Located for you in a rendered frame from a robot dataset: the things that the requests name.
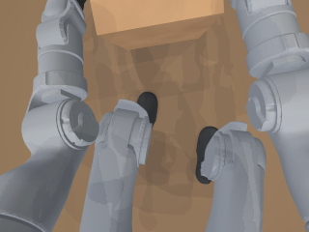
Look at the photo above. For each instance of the right robot upper arm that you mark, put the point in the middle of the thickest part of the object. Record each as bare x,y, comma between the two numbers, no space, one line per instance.
279,105

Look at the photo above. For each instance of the right robot forearm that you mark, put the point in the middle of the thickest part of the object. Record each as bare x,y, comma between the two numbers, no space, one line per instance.
272,37

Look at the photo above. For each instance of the robot right shin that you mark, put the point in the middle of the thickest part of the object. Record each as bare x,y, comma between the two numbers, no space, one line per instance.
237,126

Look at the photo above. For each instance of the robot left hand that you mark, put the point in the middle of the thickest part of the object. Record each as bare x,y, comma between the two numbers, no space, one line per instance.
81,3

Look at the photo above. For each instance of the left robot forearm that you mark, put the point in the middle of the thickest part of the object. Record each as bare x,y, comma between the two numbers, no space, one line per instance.
60,55

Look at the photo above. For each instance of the robot shin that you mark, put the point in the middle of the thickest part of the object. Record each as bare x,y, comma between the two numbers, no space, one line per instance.
237,126
122,104

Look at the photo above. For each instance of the left robot upper arm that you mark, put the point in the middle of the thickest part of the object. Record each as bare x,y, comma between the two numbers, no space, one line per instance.
58,135

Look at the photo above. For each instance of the carton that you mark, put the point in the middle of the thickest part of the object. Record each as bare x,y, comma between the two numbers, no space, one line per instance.
133,24

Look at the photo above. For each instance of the robot left shin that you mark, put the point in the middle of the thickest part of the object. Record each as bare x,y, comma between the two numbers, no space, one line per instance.
122,104

